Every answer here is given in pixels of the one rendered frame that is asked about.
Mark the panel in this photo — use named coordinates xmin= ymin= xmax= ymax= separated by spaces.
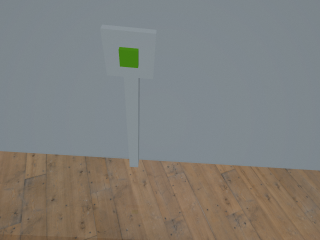
xmin=100 ymin=24 xmax=157 ymax=168

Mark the button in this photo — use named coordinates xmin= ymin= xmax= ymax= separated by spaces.
xmin=118 ymin=47 xmax=139 ymax=68

